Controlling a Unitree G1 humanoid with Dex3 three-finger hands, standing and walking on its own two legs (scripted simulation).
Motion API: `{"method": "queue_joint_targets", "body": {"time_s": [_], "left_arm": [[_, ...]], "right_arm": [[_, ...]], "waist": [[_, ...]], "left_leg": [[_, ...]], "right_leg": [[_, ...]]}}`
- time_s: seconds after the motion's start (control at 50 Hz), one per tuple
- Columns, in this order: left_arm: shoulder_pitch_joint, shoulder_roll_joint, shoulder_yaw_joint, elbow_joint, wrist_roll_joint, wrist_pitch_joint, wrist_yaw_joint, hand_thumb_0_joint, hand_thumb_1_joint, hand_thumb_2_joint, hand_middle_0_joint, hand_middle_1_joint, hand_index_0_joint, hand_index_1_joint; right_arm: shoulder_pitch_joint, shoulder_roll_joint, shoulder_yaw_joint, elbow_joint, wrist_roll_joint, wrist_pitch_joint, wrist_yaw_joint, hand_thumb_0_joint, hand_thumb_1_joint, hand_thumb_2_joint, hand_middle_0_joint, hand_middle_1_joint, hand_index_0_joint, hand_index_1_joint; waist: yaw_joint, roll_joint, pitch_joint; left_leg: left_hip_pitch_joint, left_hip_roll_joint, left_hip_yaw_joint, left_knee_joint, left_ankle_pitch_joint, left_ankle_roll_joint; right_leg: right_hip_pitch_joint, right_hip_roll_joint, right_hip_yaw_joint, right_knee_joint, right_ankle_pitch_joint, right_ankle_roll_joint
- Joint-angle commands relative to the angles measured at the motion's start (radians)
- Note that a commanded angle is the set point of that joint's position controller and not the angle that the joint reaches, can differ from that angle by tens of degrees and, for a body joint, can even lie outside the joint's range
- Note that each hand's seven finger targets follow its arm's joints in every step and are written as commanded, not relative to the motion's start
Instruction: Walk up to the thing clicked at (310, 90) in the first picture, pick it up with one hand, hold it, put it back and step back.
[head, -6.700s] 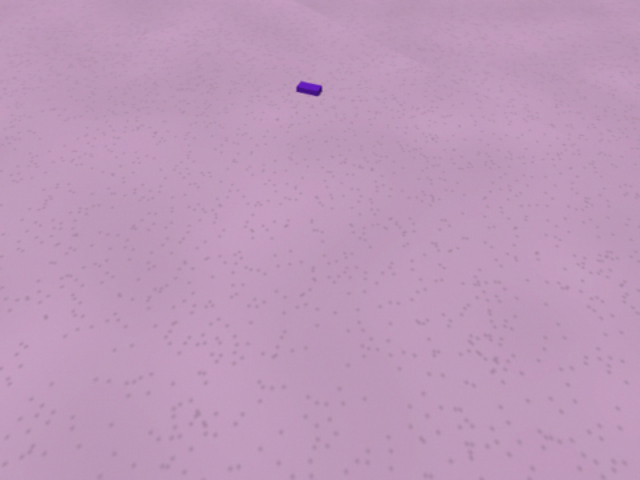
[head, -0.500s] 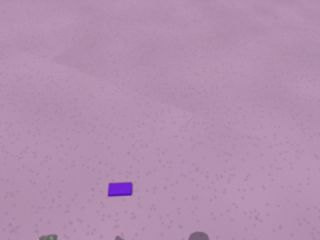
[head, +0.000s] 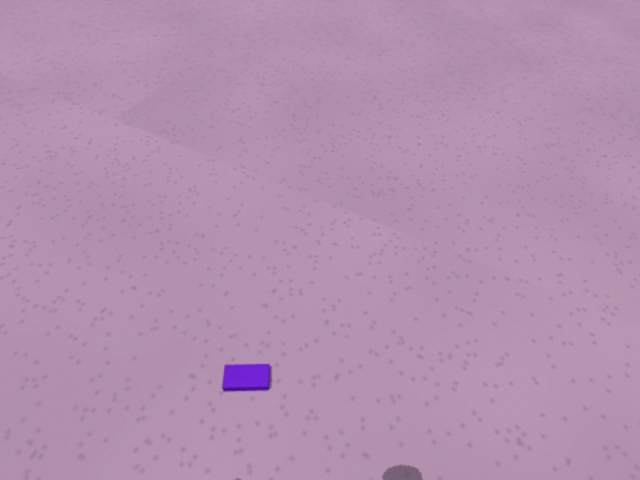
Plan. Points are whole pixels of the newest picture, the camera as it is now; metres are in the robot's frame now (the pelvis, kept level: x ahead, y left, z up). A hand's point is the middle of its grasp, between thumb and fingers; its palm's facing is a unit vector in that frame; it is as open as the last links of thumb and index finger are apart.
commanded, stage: walk up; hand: left
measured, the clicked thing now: (246, 377) +0.52 +0.21 -0.75
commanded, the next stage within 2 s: stand in 0.08 s
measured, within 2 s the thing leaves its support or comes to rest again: neither
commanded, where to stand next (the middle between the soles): +0.04 -0.02 m, yaw +0 degrees
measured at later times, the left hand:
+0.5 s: hand out of the picture +0.10 +0.26 -0.14, palm faces +0.00 -0.94 -0.34, open 7.4 cm
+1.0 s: hand out of the picture +0.08 +0.27 -0.14, palm faces -0.02 -0.94 -0.34, open 7.4 cm
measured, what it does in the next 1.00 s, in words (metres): stands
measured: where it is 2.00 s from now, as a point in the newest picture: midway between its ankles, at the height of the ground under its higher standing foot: outside the picture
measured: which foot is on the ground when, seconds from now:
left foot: down 0.00-1.00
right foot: down 0.00-1.00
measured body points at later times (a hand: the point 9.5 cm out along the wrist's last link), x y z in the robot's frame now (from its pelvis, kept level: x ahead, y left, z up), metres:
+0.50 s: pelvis +0.01 +0.01 +0.01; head +0.01 +0.00 +0.46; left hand +0.10 +0.31 -0.11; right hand +0.10 -0.28 -0.12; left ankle +0.03 +0.15 -0.73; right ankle +0.01 -0.10 -0.73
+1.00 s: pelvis +0.01 +0.01 +0.02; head +0.02 +0.01 +0.46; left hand +0.08 +0.31 -0.12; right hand +0.08 -0.29 -0.12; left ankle +0.03 +0.15 -0.73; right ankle +0.01 -0.10 -0.73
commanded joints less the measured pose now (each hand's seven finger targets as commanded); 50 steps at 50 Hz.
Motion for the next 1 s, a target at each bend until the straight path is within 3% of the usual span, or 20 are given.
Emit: {"method": "queue_joint_targets", "body": {"time_s": [0.0, 0.04, 0.06, 0.08, 0.14, 0.2, 0.26, 0.4, 0.46, 0.58, 0.98], "left_arm": [[-0.071, 0.219, 0.051, -0.093, -0.006, -0.028, 0.010, 0.000, 0.900, 0.900, -0.200, -0.300, -0.200, -0.300], [-0.050, 0.213, 0.050, -0.089, -0.005, -0.027, 0.010, 0.000, 0.900, 0.900, -0.200, -0.300, -0.200, -0.300], [-0.050, 0.151, 0.013, -0.040, -0.035, -0.045, 0.019, 0.000, 0.900, 0.900, -0.200, -0.300, -0.200, -0.300], [-0.056, 0.178, 0.018, -0.035, -0.028, -0.057, 0.024, 0.000, 0.900, 0.900, -0.200, -0.300, -0.200, -0.300], [-0.088, 0.202, 0.014, -0.005, -0.022, -0.075, 0.034, 0.000, 0.900, 0.900, -0.200, -0.300, -0.200, -0.300], [-0.074, 0.196, 0.005, 0.024, -0.028, -0.084, 0.039, 0.000, 0.900, 0.900, -0.200, -0.300, -0.200, -0.300], [-0.079, 0.191, 0.000, 0.044, -0.028, -0.087, 0.043, 0.000, 0.900, 0.900, -0.200, -0.300, -0.200, -0.300], [-0.093, 0.187, -0.006, 0.068, -0.023, -0.093, 0.047, 0.000, 0.900, 0.900, -0.200, -0.300, -0.200, -0.300], [-0.093, 0.182, -0.008, 0.071, -0.022, -0.093, 0.048, 0.000, 0.900, 0.900, -0.200, -0.300, -0.200, -0.300], [-0.087, 0.186, -0.007, 0.070, -0.021, -0.096, 0.049, 0.000, 0.900, 0.900, -0.200, -0.300, -0.200, -0.300], [-0.054, 0.192, -0.015, 0.077, -0.016, -0.089, 0.049, 0.000, 0.900, 0.900, -0.200, -0.300, -0.200, -0.300]], "right_arm": [[0.003, -0.248, -0.049, -0.056, -0.004, -0.023, -0.016, 0.000, -0.900, -0.900, 0.200, 0.300, 0.200, 0.300], [-0.010, -0.251, -0.049, -0.062, -0.004, -0.025, -0.016, 0.000, -0.900, -0.900, 0.200, 0.300, 0.200, 0.300], [-0.121, -0.191, -0.025, -0.063, -0.010, -0.013, 0.006, 0.000, -0.900, -0.900, 0.200, 0.300, 0.200, 0.300], [-0.127, -0.175, -0.025, -0.074, -0.008, -0.006, 0.012, 0.000, -0.900, -0.900, 0.200, 0.300, 0.200, 0.300], [-0.094, -0.184, -0.021, -0.039, 0.002, 0.003, 0.020, 0.000, -0.900, -0.900, 0.200, 0.300, 0.200, 0.300], [-0.098, -0.192, -0.022, -0.022, 0.002, 0.003, 0.022, 0.000, -0.900, -0.900, 0.200, 0.300, 0.200, 0.300], [-0.108, -0.188, -0.021, -0.014, 0.004, 0.005, 0.023, 0.000, -0.900, -0.900, 0.200, 0.300, 0.200, 0.300], [-0.132, -0.176, -0.023, 0.002, 0.001, 0.010, 0.030, 0.000, -0.900, -0.900, 0.200, 0.300, 0.200, 0.300], [-0.137, -0.166, -0.024, 0.002, 0.000, 0.010, 0.032, 0.000, -0.900, -0.900, 0.200, 0.300, 0.200, 0.300], [-0.143, -0.160, -0.028, 0.003, -0.002, 0.005, 0.031, 0.000, -0.900, -0.900, 0.200, 0.300, 0.200, 0.300], [-0.125, -0.171, -0.024, 0.018, 0.001, 0.011, 0.031, 0.000, -0.900, -0.900, 0.200, 0.300, 0.200, 0.300]], "waist": [[-0.009, 0.014, -0.085], [-0.001, 0.028, -0.102], [0.027, 0.135, -0.111], [0.011, 0.108, -0.113], [-0.010, 0.030, -0.098], [-0.005, 0.028, -0.138], [-0.004, 0.016, -0.124], [-0.008, 0.000, -0.076], [-0.007, 0.006, -0.068], [0.000, 0.018, -0.106], [-0.006, 0.030, -0.082]], "left_leg": [[-0.004, 0.078, -0.083, -0.086, 0.149, 0.097], [-0.002, 0.101, -0.113, -0.094, 0.153, 0.114], [-0.002, 0.094, -0.108, -0.146, 0.130, 0.074], [0.000, 0.083, -0.095, -0.139, 0.111, 0.061], [0.060, 0.074, -0.077, -0.154, 0.177, 0.043], [0.121, 0.088, -0.074, -0.162, 0.283, 0.045], [0.122, 0.093, -0.071, -0.191, 0.277, 0.041], [0.132, 0.091, -0.072, -0.237, 0.160, 0.039], [0.122, 0.091, -0.075, -0.254, 0.155, 0.036], [0.138, 0.097, -0.070, -0.250, 0.216, 0.037], [0.111, 0.090, -0.077, -0.271, 0.133, 0.037]], "right_leg": [[0.027, -0.099, 0.122, -0.116, 0.012, -0.035], [0.040, -0.091, 0.117, -0.100, 0.042, -0.028], [0.082, -0.109, 0.152, -0.184, 0.029, -0.018], [0.105, -0.122, 0.164, -0.216, 0.046, -0.014], [0.115, -0.125, 0.156, -0.237, 0.140, -0.006], [0.159, -0.123, 0.136, -0.229, 0.287, 0.003], [0.173, -0.118, 0.123, -0.243, 0.286, 0.009], [0.122, -0.116, 0.125, -0.299, 0.157, 0.021], [0.115, -0.116, 0.120, -0.301, 0.139, 0.021], [0.147, -0.124, 0.118, -0.287, 0.198, 0.020], [0.134, -0.122, 0.118, -0.291, 0.142, 0.017]]}}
